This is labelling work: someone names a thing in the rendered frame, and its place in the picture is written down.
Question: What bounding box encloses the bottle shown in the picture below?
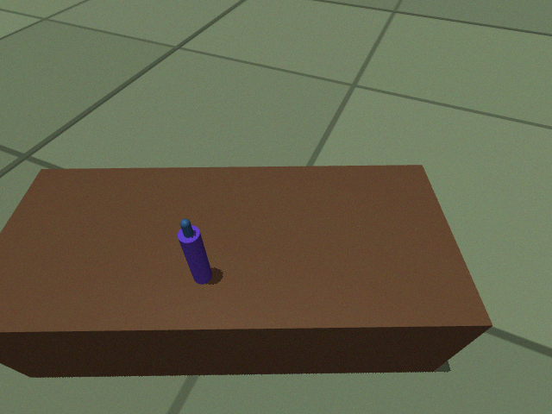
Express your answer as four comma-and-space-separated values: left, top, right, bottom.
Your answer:
178, 219, 212, 285

